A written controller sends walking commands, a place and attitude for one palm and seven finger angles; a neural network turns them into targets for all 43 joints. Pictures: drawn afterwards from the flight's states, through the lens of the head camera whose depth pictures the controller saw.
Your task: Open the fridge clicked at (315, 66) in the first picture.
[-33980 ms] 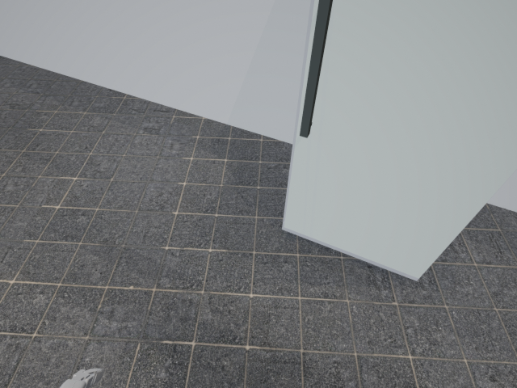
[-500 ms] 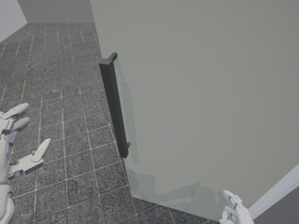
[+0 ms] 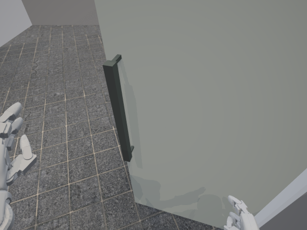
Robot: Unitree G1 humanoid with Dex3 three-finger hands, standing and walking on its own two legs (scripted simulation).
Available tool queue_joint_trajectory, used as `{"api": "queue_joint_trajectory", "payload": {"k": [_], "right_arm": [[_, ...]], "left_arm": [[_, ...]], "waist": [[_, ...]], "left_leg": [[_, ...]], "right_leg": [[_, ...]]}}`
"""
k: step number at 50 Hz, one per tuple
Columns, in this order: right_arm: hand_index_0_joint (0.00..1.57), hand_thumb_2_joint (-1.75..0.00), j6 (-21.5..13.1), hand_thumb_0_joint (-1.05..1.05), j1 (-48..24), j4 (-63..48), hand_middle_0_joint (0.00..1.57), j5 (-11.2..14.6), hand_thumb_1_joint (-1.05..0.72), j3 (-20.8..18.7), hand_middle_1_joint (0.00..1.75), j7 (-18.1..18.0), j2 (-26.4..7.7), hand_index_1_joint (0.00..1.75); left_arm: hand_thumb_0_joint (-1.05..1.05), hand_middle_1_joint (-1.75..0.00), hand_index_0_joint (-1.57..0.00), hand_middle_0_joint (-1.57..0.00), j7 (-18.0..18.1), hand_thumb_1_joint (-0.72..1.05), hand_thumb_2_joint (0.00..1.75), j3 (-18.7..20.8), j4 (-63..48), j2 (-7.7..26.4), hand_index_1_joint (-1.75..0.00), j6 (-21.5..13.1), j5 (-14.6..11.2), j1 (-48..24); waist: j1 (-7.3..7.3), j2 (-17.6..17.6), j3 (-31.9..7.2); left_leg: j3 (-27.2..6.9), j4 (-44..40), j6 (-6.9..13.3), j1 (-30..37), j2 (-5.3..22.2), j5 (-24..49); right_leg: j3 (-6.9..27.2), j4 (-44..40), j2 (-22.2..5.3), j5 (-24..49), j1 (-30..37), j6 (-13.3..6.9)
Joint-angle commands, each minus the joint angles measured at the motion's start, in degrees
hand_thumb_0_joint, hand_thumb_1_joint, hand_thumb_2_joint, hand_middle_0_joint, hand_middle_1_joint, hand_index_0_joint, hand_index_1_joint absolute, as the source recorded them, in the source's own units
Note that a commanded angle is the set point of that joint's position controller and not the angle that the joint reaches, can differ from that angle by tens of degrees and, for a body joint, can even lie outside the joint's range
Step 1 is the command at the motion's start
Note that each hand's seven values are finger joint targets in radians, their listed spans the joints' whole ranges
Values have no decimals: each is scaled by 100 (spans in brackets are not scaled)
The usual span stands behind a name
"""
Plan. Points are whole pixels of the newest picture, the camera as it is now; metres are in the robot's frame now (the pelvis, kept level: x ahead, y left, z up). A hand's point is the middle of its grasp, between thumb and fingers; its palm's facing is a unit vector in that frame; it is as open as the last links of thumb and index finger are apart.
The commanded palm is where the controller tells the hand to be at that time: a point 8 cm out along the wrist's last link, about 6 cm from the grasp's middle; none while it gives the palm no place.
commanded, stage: step back with the hand held close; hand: left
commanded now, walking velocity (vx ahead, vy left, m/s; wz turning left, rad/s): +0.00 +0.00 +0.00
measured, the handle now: (123, 117) +0.40 +0.16 +0.08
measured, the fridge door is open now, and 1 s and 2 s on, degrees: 75 75 75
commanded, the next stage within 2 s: stop stepping back and stand still in 1.80 s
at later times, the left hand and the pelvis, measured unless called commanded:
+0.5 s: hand (27, 168) +0.17 +0.28 +0.16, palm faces +0.39 -0.77 -0.50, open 7.4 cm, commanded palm +0.11 +0.31 +0.18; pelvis -0.04 +0.02 -0.01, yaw -1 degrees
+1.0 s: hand (2, 188) +0.12 +0.29 +0.16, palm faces +0.47 -0.74 -0.48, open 7.4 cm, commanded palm +0.05 +0.32 +0.18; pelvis -0.09 +0.02 -0.02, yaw +0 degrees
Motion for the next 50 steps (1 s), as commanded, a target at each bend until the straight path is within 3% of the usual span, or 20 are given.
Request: {"api": "queue_joint_trajectory", "payload": {"k": [1, 3, 4, 5, 6, 7, 9, 12, 17, 22, 25, 30, 33, 36, 39, 41, 43, 45, 47, 50], "right_arm": [[20, -90, -332, 0, -728, -916, 20, 55, -90, -244, 30, -77, -641, 30], [20, -90, -328, 0, -747, -936, 20, 56, -90, -243, 30, -77, -633, 30], [20, -90, -360, 0, -773, -955, 20, 46, -90, -209, 30, -61, -603, 30], [20, -90, -213, 0, -728, -1236, 20, 132, -90, -131, 30, -77, -695, 30], [20, -90, -118, 0, -657, -1078, 20, 103, -90, -116, 30, -108, -647, 30], [20, -90, -25, 0, -647, -970, 20, 57, -90, -142, 30, -101, -638, 30], [20, -90, 120, 0, -620, -1141, 20, 40, -90, -199, 30, -51, -700, 30], [20, -90, 256, 0, -669, -1291, 20, 31, -90, -254, 30, -82, -725, 30], [20, -90, 376, 0, -683, -1506, 20, 62, -90, -319, 30, -136, -686, 30], [20, -90, 327, 0, -603, -1578, 20, 70, -90, -358, 30, -175, -757, 30], [20, -90, 278, 0, -527, -1583, 20, 77, -90, -376, 30, -174, -802, 30], [20, -90, 228, 0, -402, -1536, 20, 78, -90, -390, 30, -136, -794, 30], [20, -90, 200, 0, -365, -1464, 20, 60, -90, -362, 30, -94, -739, 30], [20, -90, 168, 0, -418, -1442, 20, 50, -90, -358, 30, -98, -786, 30], [20, -90, 64, 0, -470, -1519, 20, 64, -90, -365, 30, -136, -873, 30], [20, -90, -11, 0, -457, -1542, 20, 58, -90, -408, 30, -137, -826, 30], [20, -90, -74, 0, -430, -1472, 20, 69, -90, -437, 30, -119, -821, 30], [20, -90, -101, 0, -372, -1449, 20, 56, -90, -442, 30, -82, -830, 30], [20, -90, -96, 0, -356, -1391, 20, 21, -90, -441, 30, -80, -783, 30], [20, -90, 1, 0, -380, -1387, 20, 17, -90, -478, 30, -54, -754, 30]], "left_arm": [[0, -30, -20, -20, 86, 90, 90, 679, -1041, 1120, -30, -339, 9, -541], [0, -30, -20, -20, 88, 90, 90, 686, -1151, 1157, -30, -364, 14, -632], [0, -30, -20, -20, 55, 90, 90, 266, -1340, 842, -30, -381, 35, -872], [0, -30, -20, -20, 153, 90, 90, 1156, -1833, 1680, -30, -677, 46, -1689], [0, -30, -20, -20, 156, 90, 90, 1210, -1528, 1704, -30, -772, 88, -1605], [0, -30, -20, -20, 121, 90, 90, 874, -973, 1176, -30, -726, 108, -721], [0, -30, -20, -20, 83, 90, 90, 608, -1076, 891, -30, -734, 145, -144], [0, -30, -20, -20, 163, 90, 90, 870, -1482, 1118, -30, -816, 168, 268], [0, -30, -20, -20, 232, 90, 90, 1186, -1871, 1359, -30, -897, 171, 563], [0, -30, -20, -20, 243, 90, 90, 1157, -1943, 1298, -30, -963, 220, 446], [0, -30, -20, -20, 252, 90, 90, 1123, -1817, 1221, -30, -992, 263, 302], [0, -30, -20, -20, 280, 90, 90, 1078, -1789, 1236, -30, -1072, 322, 74], [0, -30, -20, -20, 314, 90, 90, 1118, -1904, 1342, -30, -1139, 292, 53], [0, -30, -20, -20, 375, 90, 90, 1270, -2111, 1487, -30, -1230, 298, 119], [0, -30, -20, -20, 372, 90, 90, 1373, -2088, 1371, -30, -1343, 404, 174], [0, -30, -20, -20, 343, 90, 90, 1474, -1988, 1408, -30, -1353, 443, 136], [0, -30, -20, -20, 271, 90, 90, 1452, -1800, 1315, -30, -1401, 437, 271], [0, -30, -20, -20, 192, 90, 90, 1302, -1826, 1237, -30, -1422, 381, 201], [0, -30, -20, -20, 162, 90, 90, 1235, -1917, 1275, -30, -1441, 341, 58], [0, -30, -20, -20, 184, 90, 90, 1238, -2145, 1388, -30, -1411, 314, 129]], "waist": [[-35, 17, -247], [-31, 166, -322], [-93, 238, -329], [-275, -117, 208], [-304, -393, 258], [-357, -630, 102], [-359, -375, -387], [-321, 59, -920], [-309, 3, -1158], [-330, 269, -830], [-357, 180, -632], [-439, -438, -426], [-478, -692, -455], [-486, -204, -480], [-438, 840, -471], [-380, 828, -560], [-355, 465, -401], [-424, 76, -412], [-471, -61, -774], [-460, -144, -1270]], "left_leg": [[-38, -499, -32, -552, 229, 1477], [-33, -503, -29, -502, 231, 1387], [-39, -510, -22, -459, 198, 1352], [-184, -392, 106, -870, 331, 832], [-261, -317, 114, -880, 272, 601], [-273, -204, 114, -813, 283, 736], [-223, -89, 117, -709, 312, 1084], [-297, -246, 83, -760, 469, 1864], [-512, -351, 102, -1202, 612, 2172], [-691, -580, 247, -1955, 743, 1333], [-765, -674, 373, -2621, 796, 305], [-618, -162, 356, -2794, 434, -1038], [-481, 325, 253, -2249, 254, -1033], [-651, 79, 298, -2228, 375, -1081], [-1363, -1139, 629, -3664, 1018, -1927], [-1587, -1191, 688, -3847, 1202, -1172], [-1375, -903, 701, -3987, 1168, -1143], [-1102, -345, 490, -3277, 872, -94], [-852, -3, 308, -2574, 690, 800], [-645, 335, 213, -1939, 618, 1168]], "right_leg": [[151, -378, -221, 697, 396, -86], [169, -370, -231, 622, 379, -85], [168, -371, -238, 601, 343, -76], [948, -733, -491, 724, -161, -69], [998, -853, -652, 661, -263, -117], [1043, -797, -732, 827, -308, -168], [1027, -623, -845, 1145, -235, -166], [789, -112, -747, 1770, 94, -101], [631, 415, -548, 2052, 328, 8], [625, 756, -368, 1572, 373, 85], [711, 940, -331, 1208, 531, 95], [1268, 239, -675, 200, -31, -88], [1521, -318, -996, -707, -788, -274], [1254, -132, -842, -959, -888, -219], [653, 1361, -96, -225, 482, 117], [497, 1973, 119, 694, 909, 173], [653, 1710, 84, 524, 991, 174], [921, 1129, -103, 1474, 457, 47], [1253, 974, -394, 2231, 131, -64], [1480, 779, -585, 2164, -162, -121]]}}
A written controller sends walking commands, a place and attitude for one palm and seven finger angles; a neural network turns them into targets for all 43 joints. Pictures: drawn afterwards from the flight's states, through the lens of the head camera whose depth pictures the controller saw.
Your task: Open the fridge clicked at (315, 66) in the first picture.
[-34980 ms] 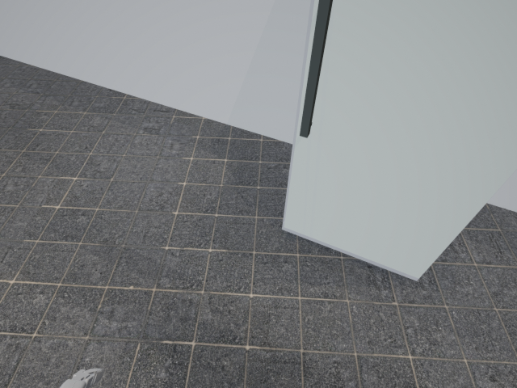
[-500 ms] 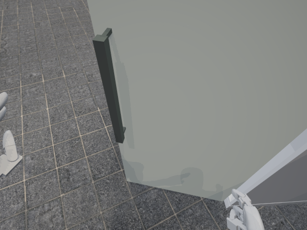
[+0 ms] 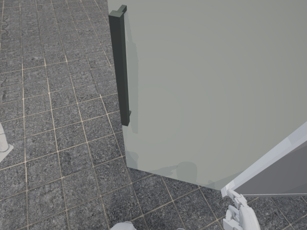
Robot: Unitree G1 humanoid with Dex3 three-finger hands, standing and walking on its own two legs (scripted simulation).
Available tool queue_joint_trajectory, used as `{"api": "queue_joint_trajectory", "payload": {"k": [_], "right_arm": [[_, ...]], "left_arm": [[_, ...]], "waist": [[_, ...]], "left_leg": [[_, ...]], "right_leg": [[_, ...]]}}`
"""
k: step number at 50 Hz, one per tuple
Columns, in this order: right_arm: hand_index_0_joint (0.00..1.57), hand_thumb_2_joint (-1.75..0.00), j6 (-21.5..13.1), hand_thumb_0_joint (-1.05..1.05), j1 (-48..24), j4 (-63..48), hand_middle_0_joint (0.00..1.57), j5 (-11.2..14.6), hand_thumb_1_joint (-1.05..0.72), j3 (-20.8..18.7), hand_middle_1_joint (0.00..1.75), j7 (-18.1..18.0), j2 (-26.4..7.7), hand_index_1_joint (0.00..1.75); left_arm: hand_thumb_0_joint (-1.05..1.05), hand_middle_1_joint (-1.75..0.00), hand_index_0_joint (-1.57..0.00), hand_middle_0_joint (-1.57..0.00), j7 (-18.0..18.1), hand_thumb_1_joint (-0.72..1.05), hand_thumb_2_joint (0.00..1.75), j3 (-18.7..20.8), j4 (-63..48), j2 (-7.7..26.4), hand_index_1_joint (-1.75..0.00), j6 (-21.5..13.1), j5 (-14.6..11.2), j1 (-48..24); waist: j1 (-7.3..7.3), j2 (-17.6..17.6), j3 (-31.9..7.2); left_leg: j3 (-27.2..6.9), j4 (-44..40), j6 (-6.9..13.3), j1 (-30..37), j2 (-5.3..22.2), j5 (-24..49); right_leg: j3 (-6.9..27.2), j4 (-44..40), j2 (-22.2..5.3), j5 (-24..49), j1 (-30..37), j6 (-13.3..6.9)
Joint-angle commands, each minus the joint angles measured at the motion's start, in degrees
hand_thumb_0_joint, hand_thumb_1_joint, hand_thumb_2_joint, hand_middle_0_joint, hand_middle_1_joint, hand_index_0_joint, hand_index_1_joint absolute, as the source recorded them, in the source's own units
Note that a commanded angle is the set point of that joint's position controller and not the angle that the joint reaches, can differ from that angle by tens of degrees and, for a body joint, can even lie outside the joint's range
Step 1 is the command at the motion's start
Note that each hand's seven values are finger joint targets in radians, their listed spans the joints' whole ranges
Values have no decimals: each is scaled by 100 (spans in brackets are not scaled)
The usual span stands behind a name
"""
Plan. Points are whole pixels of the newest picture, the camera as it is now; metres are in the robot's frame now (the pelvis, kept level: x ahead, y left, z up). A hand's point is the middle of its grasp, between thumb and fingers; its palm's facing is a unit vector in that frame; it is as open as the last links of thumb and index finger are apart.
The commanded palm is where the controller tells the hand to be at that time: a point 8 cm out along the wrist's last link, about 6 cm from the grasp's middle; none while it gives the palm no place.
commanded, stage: step back with the hand held close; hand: left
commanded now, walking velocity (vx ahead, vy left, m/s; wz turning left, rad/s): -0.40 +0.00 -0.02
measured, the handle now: (124, 79) +0.49 +0.14 +0.10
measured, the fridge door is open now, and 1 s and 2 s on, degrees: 75 75 75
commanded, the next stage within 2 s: stop stepping back and stand still in 0.80 s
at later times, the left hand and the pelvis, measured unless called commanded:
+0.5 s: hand out of the picture +0.13 +0.27 +0.18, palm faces +0.48 -0.77 -0.42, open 7.4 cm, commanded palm +0.07 +0.30 +0.19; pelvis -0.07 +0.00 +0.01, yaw -1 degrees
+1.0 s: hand out of the picture +0.05 +0.32 +0.18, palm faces +0.35 -0.86 -0.38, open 7.4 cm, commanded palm -0.01 +0.35 +0.19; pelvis -0.16 +0.06 +0.02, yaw -2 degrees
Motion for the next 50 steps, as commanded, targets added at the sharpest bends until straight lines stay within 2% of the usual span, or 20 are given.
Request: {"api": "queue_joint_trajectory", "payload": {"k": [1, 7, 10, 13, 15, 17, 20, 21, 24, 26, 30, 33, 35, 38, 40, 41, 43, 46, 48, 50], "right_arm": [[20, -90, -248, 0, -383, -896, 20, 19, -90, -397, 30, -92, -821, 30], [20, -90, -45, 0, -424, -1046, 20, 40, -90, -410, 30, -100, -801, 30], [20, -90, -56, 0, -372, -1036, 20, 38, -90, -409, 30, -84, -862, 30], [20, -90, -210, 0, -509, -1062, 20, 27, -90, -444, 30, -172, -997, 30], [20, -90, -303, 0, -481, -967, 20, 21, -90, -536, 30, -174, -1019, 30], [20, -90, -405, 0, -417, -846, 20, 2, -90, -542, 30, -122, -923, 30], [20, -90, -581, 0, -306, -517, 20, -11, -90, -468, 30, -35, -810, 30], [20, -90, -613, 0, -297, -419, 20, -74, -90, -454, 30, -35, -817, 30], [20, -90, -500, 0, -447, -335, 20, -36, -90, -341, 30, -82, -666, 30], [20, -90, -434, 0, -492, -436, 20, 111, -90, -428, 30, -188, -635, 30], [20, -90, -237, 0, -744, -618, 20, 104, -90, -334, 30, -170, -575, 30], [20, -90, -168, 0, -779, -633, 20, 87, -90, -289, 30, -203, -544, 30], [20, -90, -131, 0, -712, -578, 20, 62, -90, -264, 30, -211, -556, 30], [20, -90, -208, 0, -679, -635, 20, 76, -90, -239, 30, -260, -734, 30], [20, -90, -391, 0, -811, -725, 20, 56, -90, -335, 30, -252, -1044, 30], [20, -90, -458, 0, -923, -772, 20, -47, -90, -348, 30, -275, -1125, 30], [20, -90, -459, 0, -593, -650, 20, -114, -90, -415, 30, -160, -861, 30], [20, -90, -631, 0, -415, -686, 20, -4, -90, -408, 30, 10, -711, 30], [20, -90, -589, 0, -338, -633, 20, -40, -90, -384, 30, 49, -734, 30], [20, -90, -442, 0, -240, -560, 20, -70, -90, -392, 30, -12, -763, 30]], "left_arm": [[0, -30, -20, -20, 89, 90, 90, 551, -1370, 1146, -30, -303, -46, -27], [0, -30, -20, -20, 104, 90, 90, 849, -1361, 1274, -30, -360, -69, 173], [0, -30, -20, -20, 137, 90, 90, 800, -1298, 1190, -30, -427, -81, 137], [0, -30, -20, -20, 116, 90, 90, 862, -1326, 1071, -30, -496, -5, 47], [0, -30, -20, -20, 65, 90, 90, 855, -1186, 1028, -30, -506, 67, -173], [0, -30, -20, -20, 24, 90, 90, 655, -1046, 869, -30, -522, 37, -93], [0, -30, -20, -20, -27, 90, 90, 240, -1146, 700, -30, -543, -161, 8], [0, -30, -20, -20, -17, 90, 90, 206, -1377, 759, -30, -594, -150, -197], [0, -30, -20, -20, -37, 90, 90, 216, -1480, 1134, -30, -630, -128, -811], [0, -30, -20, -20, 1, 90, 90, 233, -1532, 1266, -30, -523, -151, -929], [0, -30, -20, -20, 21, 90, 90, 591, -1148, 1399, -30, -359, -311, 113], [0, -30, -20, -20, 16, 90, 90, 682, -979, 1509, -30, -340, -412, 426], [0, -30, -20, -20, 34, 90, 90, 612, -833, 1474, -30, -315, -385, 278], [0, -30, -20, -20, 18, 90, 90, 428, -832, 1391, -30, -366, -367, -99], [0, -30, -20, -20, -44, 90, 90, 399, -968, 1238, -30, -553, -343, -454], [0, -30, -20, -20, -56, 90, 90, 460, -1010, 1309, -30, -582, -298, -557], [0, -30, -20, -20, -95, 90, 90, 410, -1208, 1207, -30, -515, -289, -271], [0, -30, -20, -20, -123, 90, 90, 174, -1612, 1025, -30, -383, -385, 461], [0, -30, -20, -20, -79, 90, 90, 134, -1811, 1041, -30, -211, -374, 507], [0, -30, -20, -20, -11, 90, 90, 340, -1771, 1304, -30, -14, -365, 507]], "waist": [[-91, 345, -1643], [-158, 118, -1024], [-209, 289, -827], [-128, 1526, -1077], [-134, 1716, -883], [-96, 1264, -641], [-39, 1315, -942], [-49, 1503, -1130], [9, 560, -1786], [-70, -426, -2119], [-119, 92, -1362], [-165, -150, -733], [-210, -275, -373], [-209, 328, -263], [-112, 1857, -508], [-33, 2338, -754], [93, 1593, -1490], [139, 1720, -2034], [101, 1825, -1895], [18, 911, -1571]], "left_leg": [[-709, -783, 68, 16, 727, 871], [-835, -865, 172, -1037, 588, -1692], [-930, -855, 192, -757, 588, -1845], [-1786, -2410, 572, -2142, 1460, -2506], [-2109, -2947, 851, -2911, 1959, -3157], [-1991, -2584, 817, -2046, 1805, -2156], [-1793, -2321, 493, 278, 1573, -777], [-1774, -1942, 408, 865, 1565, 549], [-584, -486, -74, 2457, 1088, 3399], [32, -246, -223, 2670, 665, 2807], [29, -293, -220, 2106, 469, 1236], [-182, 97, -357, 1824, 311, 345], [-204, 317, -391, 1620, 258, 248], [-722, -1091, -220, 1556, 646, 912], [-2102, -3407, 84, 132, 1589, -1674], [-2861, -4188, 84, -653, 2002, -2674], [-2106, -3887, -195, -16, 1732, -1921], [-1036, -3535, -404, 1358, 1171, -984], [-704, -3276, -652, 1575, 891, -887], [1, -1809, -775, 1840, 390, -628]], "right_leg": [[959, -123, -765, 2265, 1335, -313], [1312, -639, -844, 68, 1067, -417], [1108, -718, -733, -714, 400, -400], [188, 1237, 149, 176, 2101, -30], [69, 2262, 493, -409, 2586, 67], [64, 1682, 422, -933, 1879, 10], [-120, -390, 247, -1404, 870, -148], [-2, -1197, 98, -897, 873, -176], [508, -1912, -629, 2040, 613, -149], [335, -1279, -818, 3577, 468, 126], [532, -1514, -951, 1636, -463, 29], [686, -1902, -1136, -22, -1116, -444], [776, -1996, -1254, -136, -1323, -653], [208, -1300, -435, -138, -935, -289], [-103, 144, 604, -1341, 870, -95], [9, 1101, 737, -1655, 1705, -152], [-140, 1363, 717, -1808, 1795, -349], [-581, 426, 775, -1901, 1465, -375], [-719, -590, 761, -1784, 1527, -419], [-391, -2015, 194, -1495, 1001, -621]]}}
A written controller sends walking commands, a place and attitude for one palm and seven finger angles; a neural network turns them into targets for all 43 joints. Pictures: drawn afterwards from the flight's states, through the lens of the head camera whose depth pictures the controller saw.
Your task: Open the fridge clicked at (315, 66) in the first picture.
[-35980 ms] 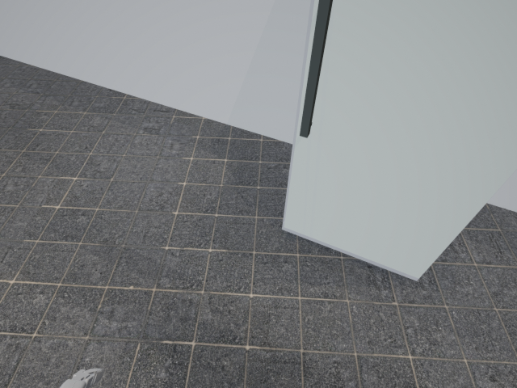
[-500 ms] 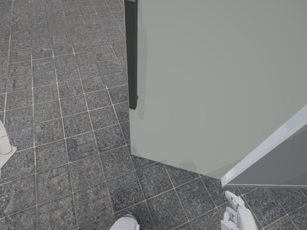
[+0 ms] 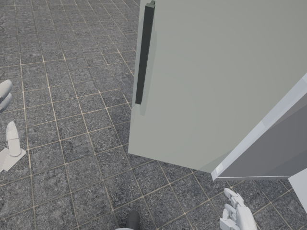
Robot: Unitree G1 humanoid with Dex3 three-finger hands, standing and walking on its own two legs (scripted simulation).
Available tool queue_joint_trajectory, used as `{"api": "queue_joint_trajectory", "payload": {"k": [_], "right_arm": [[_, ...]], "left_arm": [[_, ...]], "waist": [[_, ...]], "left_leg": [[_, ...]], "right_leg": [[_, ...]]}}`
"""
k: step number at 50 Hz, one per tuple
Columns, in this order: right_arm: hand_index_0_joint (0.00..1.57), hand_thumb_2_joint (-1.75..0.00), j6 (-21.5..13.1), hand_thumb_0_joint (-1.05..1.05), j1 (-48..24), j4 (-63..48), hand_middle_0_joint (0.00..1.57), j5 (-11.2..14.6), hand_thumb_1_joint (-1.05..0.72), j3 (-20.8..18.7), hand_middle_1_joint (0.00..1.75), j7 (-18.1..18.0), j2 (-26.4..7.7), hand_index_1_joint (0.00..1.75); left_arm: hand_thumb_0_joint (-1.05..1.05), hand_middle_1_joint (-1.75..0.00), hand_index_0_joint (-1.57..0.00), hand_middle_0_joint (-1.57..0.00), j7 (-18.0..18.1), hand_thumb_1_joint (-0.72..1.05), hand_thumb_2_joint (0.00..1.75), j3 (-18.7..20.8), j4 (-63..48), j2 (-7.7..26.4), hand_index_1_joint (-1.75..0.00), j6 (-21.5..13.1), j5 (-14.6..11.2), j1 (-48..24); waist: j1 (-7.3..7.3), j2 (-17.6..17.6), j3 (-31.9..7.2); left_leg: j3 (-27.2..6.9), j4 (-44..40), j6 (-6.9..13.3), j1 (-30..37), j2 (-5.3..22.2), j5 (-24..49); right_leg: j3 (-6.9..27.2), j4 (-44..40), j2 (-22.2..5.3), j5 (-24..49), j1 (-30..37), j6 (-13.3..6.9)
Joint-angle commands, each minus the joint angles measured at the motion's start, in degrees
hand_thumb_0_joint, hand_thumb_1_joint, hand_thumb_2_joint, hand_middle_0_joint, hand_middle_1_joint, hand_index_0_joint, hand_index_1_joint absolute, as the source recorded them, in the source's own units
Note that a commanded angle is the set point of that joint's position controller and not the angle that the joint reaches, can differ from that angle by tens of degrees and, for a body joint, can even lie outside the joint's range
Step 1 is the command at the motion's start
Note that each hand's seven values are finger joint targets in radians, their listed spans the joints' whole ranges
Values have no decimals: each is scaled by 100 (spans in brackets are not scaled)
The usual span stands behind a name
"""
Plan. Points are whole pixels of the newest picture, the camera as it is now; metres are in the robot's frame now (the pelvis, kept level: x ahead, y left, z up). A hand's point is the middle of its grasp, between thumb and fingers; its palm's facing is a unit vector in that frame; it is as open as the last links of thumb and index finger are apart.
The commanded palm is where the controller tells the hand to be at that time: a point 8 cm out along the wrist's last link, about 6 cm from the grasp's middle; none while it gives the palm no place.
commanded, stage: stop stepping back and stand still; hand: left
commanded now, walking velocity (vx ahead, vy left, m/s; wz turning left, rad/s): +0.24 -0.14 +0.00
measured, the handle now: (144, 61) +0.64 +0.10 +0.08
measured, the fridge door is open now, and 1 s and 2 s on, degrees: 75 75 75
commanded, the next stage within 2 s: let the arm hang, fingers relaxed in 0.88 s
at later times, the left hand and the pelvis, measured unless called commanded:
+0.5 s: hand out of the picture +0.09 +0.32 +0.18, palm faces +0.37 -0.77 -0.53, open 7.4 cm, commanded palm +0.05 +0.35 +0.18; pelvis -0.10 +0.05 +0.00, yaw -2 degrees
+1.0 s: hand out of the picture +0.10 +0.37 +0.16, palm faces +0.50 -0.73 -0.47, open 7.4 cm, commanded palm none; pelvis -0.09 +0.08 -0.01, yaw +2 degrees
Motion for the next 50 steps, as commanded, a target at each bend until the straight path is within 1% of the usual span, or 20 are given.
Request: {"api": "queue_joint_trajectory", "payload": {"k": [1, 4, 6, 8, 9, 11, 13, 20, 22, 24, 25, 30, 33, 36, 39, 42, 45, 48, 49, 50], "right_arm": [[20, -90, -122, 0, -128, -608, 20, 5, -90, -365, 30, -143, -877, 30], [20, -90, 20, 0, -340, -564, 20, 162, -90, -312, 30, -265, -742, 30], [20, -90, 82, 0, -538, -571, 20, 176, -90, -275, 30, -273, -917, 30], [20, -90, 68, 0, -486, -428, 20, 135, -90, -139, 30, -277, -1036, 30], [20, -90, -71, 0, -494, -484, 20, 113, -90, -106, 30, -246, -1094, 30], [20, -90, -259, 0, -589, -535, 20, 118, -90, -93, 30, -128, -833, 30], [20, -90, -220, 0, -709, -720, 20, 58, -90, -172, 30, 35, -798, 30], [20, -90, 104, 0, -480, -745, 20, -73, -90, -200, 30, -74, -741, 30], [20, -90, 178, 0, -225, -515, 20, 52, -90, -300, 30, -150, -716, 30], [20, -90, 132, 0, -351, -592, 20, 78, -90, -213, 30, -152, -803, 30], [20, -90, 102, 0, -314, -535, 20, -48, -90, -115, 30, -46, -680, 30], [20, -90, 21, 0, -457, -444, 20, 121, -90, -170, 30, -285, -828, 30], [20, -90, -165, 0, -566, -726, 20, 156, -90, -210, 30, -277, -1055, 30], [20, -90, -194, 0, -559, -649, 20, 25, -90, -210, 30, -194, -892, 30], [20, -90, -167, 0, -327, -735, 20, 43, -90, -229, 30, -101, -869, 30], [20, -90, -152, 0, -159, -711, 20, 130, -90, -312, 30, -75, -783, 30], [20, -90, -221, 0, -70, -498, 20, 103, -90, -193, 30, -91, -748, 30], [20, -90, -246, 0, -159, -486, 20, 65, -90, -192, 30, -169, -841, 30], [20, -90, -203, 0, 11, 735, 20, -3, -90, -535, 30, 290, -1850, 30], [20, -90, 370, 0, 77, 369, 20, 76, -90, -526, 30, 207, -1725, 30]], "left_arm": [[0, -30, -20, -20, 221, 90, 90, 1045, -1551, 1429, -30, -25, -16, 84], [0, -30, -20, -20, 209, 90, 90, 827, -883, 1093, -30, 350, -137, -996], [0, -30, -20, -20, 148, 90, 90, 338, -477, 799, -30, 489, 2, -1733], [0, -30, -20, -20, 215, 90, 90, 184, -427, 754, -30, 436, 149, -2287], [0, -30, -20, -20, 268, 90, 90, 92, -590, 666, -30, 324, 105, -2477], [0, -30, -20, -20, 266, 90, 90, 490, -923, 1210, -30, 88, 128, -2110], [0, -30, -20, -20, 195, 90, 90, 410, -1654, 945, -30, 185, 65, -1112], [0, -30, -20, -20, 346, 90, 90, 740, -1228, 1113, -30, 524, 133, 326], [0, -30, -20, -20, 277, 90, 90, 705, -826, 1098, -30, 681, 88, -113], [0, -30, -20, -20, 381, 90, 90, 1324, -1134, 1740, -30, 504, -41, -1319], [0, -30, -20, -20, 417, 90, 90, 1493, -605, 1993, -30, 352, 18, -1572], [0, -30, -20, -20, 393, 90, 90, -70, -426, 494, -30, 449, 175, -1140], [0, -30, -20, -20, 446, 90, 90, 535, -1366, 1040, -30, 116, 188, -1078], [0, -30, -20, -20, 377, 90, 90, 991, -1616, 1375, -30, -23, 225, -945], [0, -30, -20, -20, 370, 90, 90, 962, -1189, 1087, -30, 5, 233, -187], [0, -30, -20, -20, 321, 90, 90, 927, -421, 986, -30, 155, 78, -152], [0, -30, -20, -20, 337, 90, 90, 691, -95, 779, -30, 73, 128, -487], [0, -30, -20, -20, 332, 90, 90, 487, -146, 661, -30, 69, 160, -718], [0, -30, -20, -20, -482, 90, 90, -1811, 3946, -439, -30, 966, 671, -522], [0, -30, -20, -20, -500, 90, 90, -1810, 3833, -648, -30, 1487, 542, -516]], "waist": [[-28, -121, -1205], [-173, -1505, -24], [-337, -667, 736], [-405, 1752, 645], [-350, 3320, 456], [-196, 2285, 63], [-62, 1451, -534], [69, 1346, -874], [-50, -790, -680], [-281, -1112, 216], [-479, -1326, 126], [-248, 548, 190], [-100, 1221, -185], [-134, 1950, 228], [-52, 1454, -172], [-55, -1176, -200], [-144, -404, -181], [-170, 8, -668], [-630, 726, -613], [-483, 901, -593]], "left_leg": [[277, 2360, -575, 2488, -122, -2139], [-552, 5585, -376, 1336, 68, -2642], [-537, 4614, -202, 1146, 453, -2882], [-736, 1540, -76, 1099, 516, -2763], [-2576, -237, 38, 817, 1282, -3997], [-3818, -1219, -85, 414, 1552, -5801], [-3023, -1257, -900, 529, 1252, -5235], [-386, -92, -623, -347, 624, -3697], [696, 3562, -441, -321, -66, -2840], [-406, 6297, -279, -1250, 472, -2689], [-511, 5726, -350, -278, 1011, -2641], [750, 2095, -65, 1180, 155, -2498], [-1344, 740, 374, 1124, 1374, -1549], [-1904, -326, 627, -91, 1678, -4182], [-399, 764, 171, -229, 1042, -3493], [374, 3800, -216, -565, 84, -2639], [248, 3481, -187, -387, 354, -2681], [212, 1441, -39, 1338, 383, -548], [-692, 2325, 311, 1754, 1040, 2042], [-1398, 1786, 901, 1345, 1722, 3083]], "right_leg": [[681, -2319, -1342, 377, -1502, -470], [1396, -2471, -2679, -1438, -3320, -1065], [934, -1744, -2350, -1081, -3298, -757], [192, 457, -1360, -320, -2444, -172], [-122, 1950, -518, -617, -2317, 182], [426, 3110, -245, -130, -1927, 120], [298, 3016, -192, 308, -1402, 96], [-754, -569, 59, 66, 1603, -165], [728, -1763, -1616, 546, 675, -856], [2760, -2635, -3279, -555, -1241, -1614], [2389, -2061, -3195, -316, -2050, -172], [913, -1095, -1914, -462, -1538, -477], [-70, 836, -792, 921, -1261, 332], [82, 1257, -714, 185, -668, 283], [-68, -349, -682, 664, 356, 179], [2695, -1872, -2268, 233, -229, -718], [1745, -1019, -2360, 3665, 116, -829], [724, -10, -1556, 3518, -260, 28], [52, 1703, -1615, 4544, -1561, 353], [219, 2316, -1081, 1239, -1598, 450]]}}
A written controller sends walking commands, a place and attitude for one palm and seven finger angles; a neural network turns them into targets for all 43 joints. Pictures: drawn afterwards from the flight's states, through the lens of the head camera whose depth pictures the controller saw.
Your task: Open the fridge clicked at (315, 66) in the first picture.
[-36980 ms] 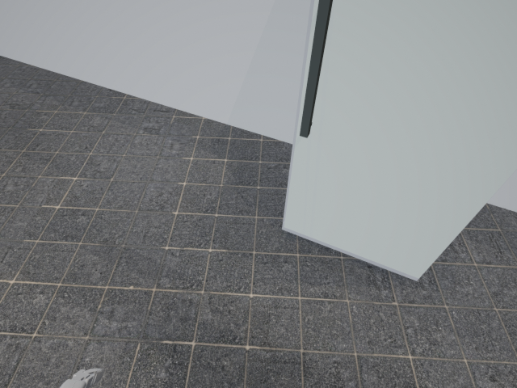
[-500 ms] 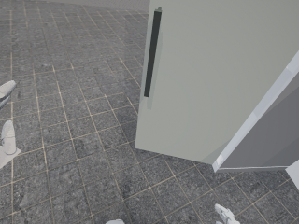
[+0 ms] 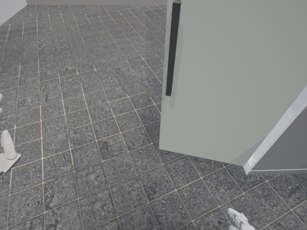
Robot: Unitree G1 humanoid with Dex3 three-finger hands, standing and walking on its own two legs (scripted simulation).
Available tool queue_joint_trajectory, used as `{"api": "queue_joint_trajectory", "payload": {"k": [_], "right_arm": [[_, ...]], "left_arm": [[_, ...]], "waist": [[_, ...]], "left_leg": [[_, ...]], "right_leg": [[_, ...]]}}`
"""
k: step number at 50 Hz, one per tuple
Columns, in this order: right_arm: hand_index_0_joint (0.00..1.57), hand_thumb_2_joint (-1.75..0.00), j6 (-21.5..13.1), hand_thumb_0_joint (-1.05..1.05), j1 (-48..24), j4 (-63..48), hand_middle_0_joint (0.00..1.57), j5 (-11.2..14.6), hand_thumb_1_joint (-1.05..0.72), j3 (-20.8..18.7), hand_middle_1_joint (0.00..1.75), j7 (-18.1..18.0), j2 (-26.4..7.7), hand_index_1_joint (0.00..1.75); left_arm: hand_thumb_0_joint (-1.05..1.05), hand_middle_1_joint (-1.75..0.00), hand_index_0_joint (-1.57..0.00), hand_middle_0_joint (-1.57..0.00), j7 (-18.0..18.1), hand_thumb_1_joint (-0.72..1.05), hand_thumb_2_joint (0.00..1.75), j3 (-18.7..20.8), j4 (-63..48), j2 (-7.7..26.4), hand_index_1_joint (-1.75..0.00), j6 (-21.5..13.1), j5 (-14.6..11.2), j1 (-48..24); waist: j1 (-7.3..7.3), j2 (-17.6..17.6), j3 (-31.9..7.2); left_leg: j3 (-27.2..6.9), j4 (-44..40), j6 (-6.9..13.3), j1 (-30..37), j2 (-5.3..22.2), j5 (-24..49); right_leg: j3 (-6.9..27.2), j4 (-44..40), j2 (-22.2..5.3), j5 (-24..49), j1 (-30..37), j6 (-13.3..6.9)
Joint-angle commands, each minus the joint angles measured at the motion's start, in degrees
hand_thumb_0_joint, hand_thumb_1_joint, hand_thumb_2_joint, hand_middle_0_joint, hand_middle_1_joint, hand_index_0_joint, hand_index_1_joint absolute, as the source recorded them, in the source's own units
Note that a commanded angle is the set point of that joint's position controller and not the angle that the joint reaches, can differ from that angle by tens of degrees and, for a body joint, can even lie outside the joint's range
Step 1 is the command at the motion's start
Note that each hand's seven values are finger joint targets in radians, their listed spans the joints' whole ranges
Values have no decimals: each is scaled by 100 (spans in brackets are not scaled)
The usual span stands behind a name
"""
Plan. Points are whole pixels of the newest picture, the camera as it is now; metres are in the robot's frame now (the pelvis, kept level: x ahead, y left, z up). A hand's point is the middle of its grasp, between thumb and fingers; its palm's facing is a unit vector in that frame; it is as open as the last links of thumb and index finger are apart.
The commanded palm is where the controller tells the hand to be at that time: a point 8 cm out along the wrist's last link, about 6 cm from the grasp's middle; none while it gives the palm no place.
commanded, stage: let the arm hang, fingers relaxed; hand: left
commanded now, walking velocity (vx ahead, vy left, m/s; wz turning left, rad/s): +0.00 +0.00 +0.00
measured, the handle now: (172, 54) +0.73 +0.00 +0.10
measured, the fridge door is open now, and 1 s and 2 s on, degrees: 75 75 75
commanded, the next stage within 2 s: look to check the result in 1.08 s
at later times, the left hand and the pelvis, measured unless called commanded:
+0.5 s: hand out of the picture +0.00 +0.18 -0.16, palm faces +0.09 -0.97 -0.22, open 7.1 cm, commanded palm none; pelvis -0.01 -0.02 +0.02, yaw +4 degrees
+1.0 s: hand out of the picture +0.06 +0.21 -0.14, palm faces +0.06 -0.96 -0.26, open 7.4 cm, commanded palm none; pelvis +0.00 -0.01 +0.02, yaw +3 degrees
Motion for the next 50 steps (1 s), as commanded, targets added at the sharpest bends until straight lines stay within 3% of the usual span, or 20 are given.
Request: {"api": "queue_joint_trajectory", "payload": {"k": [1, 2, 3, 5, 7, 8, 9, 10, 11, 12, 14, 16, 17, 18, 19, 21, 23, 30, 39, 50], "right_arm": [[20, -90, 485, 0, -259, -78, 20, -22, -90, -482, 30, 88, -1417, 30], [20, -90, 552, 0, -131, -127, 20, -98, -90, -365, 30, 33, -1263, 30], [20, -90, 588, 0, -247, -178, 20, -169, -90, -363, 30, 13, -1274, 30], [20, -90, 711, 0, -639, -90, 20, -164, -90, -340, 30, 42, -1272, 30], [20, -90, 851, 0, -948, 104, 20, -86, -90, -265, 30, 106, -1145, 30], [20, -90, 936, 0, -909, 220, 20, -42, -90, -228, 30, 151, -801, 30], [20, -90, 1044, 0, -659, 315, 20, -22, -90, -219, 30, 184, -615, 30], [20, -90, 1130, 0, -348, 516, 20, -47, -90, -231, 30, 209, -603, 30], [20, -90, 1199, 0, -294, 688, 20, -44, -90, -263, 30, 177, -598, 30], [20, -90, 1186, 0, -243, 867, 20, -53, -90, -282, 30, 147, -588, 30], [20, -90, 1099, 0, 5, 1126, 20, -70, -90, -318, 30, 91, -476, 30], [20, -90, 1011, 0, 183, 1379, 20, -47, -90, -259, 30, 63, -399, 30], [20, -90, 958, 0, 40, 1476, 20, -67, -90, -221, 30, 30, -473, 30], [20, -90, 921, 0, -90, 1544, 20, -71, -90, -216, 30, 1, -519, 30], [20, -90, 916, 0, -140, 1662, 20, -57, -90, -202, 30, 1, -477, 30], [20, -90, 904, 0, -65, 1799, 20, -17, -90, -206, 30, -18, -474, 30], [20, -90, 925, 0, 68, 1962, 20, -1, -90, -200, 30, -18, -467, 30], [20, -90, 926, 0, 167, 2280, 20, -4, -90, -248, 30, 0, -597, 30], [20, -90, 872, 0, -215, 2332, 20, -3, -90, -271, 30, 16, -822, 30], [20, -90, 807, 0, -808, 2263, 20, 7, -90, -297, 30, 51, -1355, 30]], "left_arm": [[0, -30, -20, -20, -658, 90, 90, -1897, 3044, -665, -30, 1365, 279, -531], [0, -30, -20, -20, -659, 90, 90, -1937, 3239, -675, -30, 1418, 254, -731], [0, -30, -20, -20, -683, 90, 90, -1982, 3555, -588, -30, 1389, 244, -935], [0, -30, -20, -20, -724, 90, 90, -2065, 4452, -481, -30, 1371, 231, -1118], [0, -30, -20, -20, -750, 90, 90, -2100, 5400, -303, -30, 1347, 247, -846], [0, -30, -20, -20, -732, 90, 90, -2097, 5759, -45, -30, 1316, 300, -835], [0, -30, -20, -20, -739, 90, 90, -2106, 5954, 255, -30, 1291, 331, -1151], [0, -30, -20, -20, -751, 90, 90, -2135, 6085, 426, -30, 1321, 341, -1573], [0, -30, -20, -20, -706, 90, 90, -2161, 6284, 313, -30, 1301, 324, -1759], [0, -30, -20, -20, -687, 90, 90, -2194, 6554, 24, -30, 1270, 297, -1855], [0, -30, -20, -20, -644, 90, 90, -2069, 6904, -373, -30, 1198, 338, -1841], [0, -30, -20, -20, -640, 90, 90, -2117, 7246, -486, -30, 1171, 268, -1676], [0, -30, -20, -20, -654, 90, 90, -2179, 7396, -615, -30, 1175, 217, -1545], [0, -30, -20, -20, -659, 90, 90, -2206, 7565, -639, -30, 1186, 207, -1409], [0, -30, -20, -20, -649, 90, 90, -2214, 7744, -585, -30, 1210, 202, -1471], [0, -30, -20, -20, -651, 90, 90, -2234, 7993, -520, -30, 1181, 188, -1420], [0, -30, -20, -20, -654, 90, 90, -2270, 8187, -520, -30, 1183, 180, -1488], [0, -30, -20, -20, -654, 90, 90, -2237, 8540, -330, -30, 1148, 198, -1564], [0, -30, -20, -20, -659, 90, 90, -2207, 8606, -161, -30, 1118, 218, -1795], [0, -30, -20, -20, -697, 90, 90, -2174, 8528, 267, -30, 1047, 223, -2208]], "waist": [[-476, 559, -463], [-575, 152, -591], [-465, -69, -571], [-202, -363, -660], [95, -46, -537], [35, -568, -246], [-229, -883, 134], [-443, -497, 154], [-440, -922, 173], [-434, -1018, 344], [-512, -466, 57], [-455, 231, -243], [-293, 638, -239], [-162, 774, -389], [-172, 1000, -392], [-136, 572, -482], [-200, 131, -310], [-252, -169, 88], [-232, -33, 235], [-241, 57, -19]], "left_leg": [[-2439, -938, 1370, 736, 2007, 5610], [-2667, -1086, 1546, 712, 2071, 4990], [-2585, -1035, 1588, 735, 1958, 4432], [-1790, -979, 1175, 382, 1456, 3084], [-1073, -837, 533, -623, 712, 949], [-649, -451, 162, -861, 20, -544], [-285, 161, -17, -534, -329, -1400], [-151, 597, 16, 92, -373, -1331], [-154, 1046, 25, 224, -403, -1145], [-278, 1196, 60, 102, -305, -913], [-366, 491, 103, 362, -125, -727], [-640, -924, 160, 979, 89, 473], [-1007, -1274, 259, 869, 417, 894], [-1092, -1326, 316, 664, 520, 1138], [-999, -1437, 275, 508, 464, 1189], [-828, -1441, 196, 563, 398, 1246], [-785, -1620, 157, 585, 352, 615], [-734, -1814, 194, 646, 275, 111], [-793, -1959, 204, 740, 350, 307], [-806, -2060, 178, 1112, 405, 761]], "right_leg": [[577, 2690, -145, -1534, -1608, 441], [960, 3074, -185, -1615, -1650, 474], [1040, 2806, -356, -1492, -1591, 457], [719, 1341, -389, -933, -720, 449], [498, -174, -241, 429, 697, 393], [1327, -1072, -664, 88, 474, 218], [2415, -2197, -1495, -1170, -592, -151], [2649, -2646, -1734, -2217, -1361, -420], [2713, -2819, -1554, -2258, -1519, -444], [2545, -2693, -1405, -1475, -1304, -506], [1994, -2150, -1293, 175, -715, -587], [1372, -1448, -931, 1185, -336, -269], [1113, -1318, -625, 1383, -107, -51], [925, -1292, -529, 1627, 307, 56], [808, -1211, -530, 1709, 628, 86], [824, -1315, -587, 2082, 950, 69], [858, -1553, -617, 1700, 840, 58], [969, -1925, -630, 975, 536, 18], [949, -1855, -640, 1196, 473, 43], [1017, -1909, -722, 1659, 660, 42]]}}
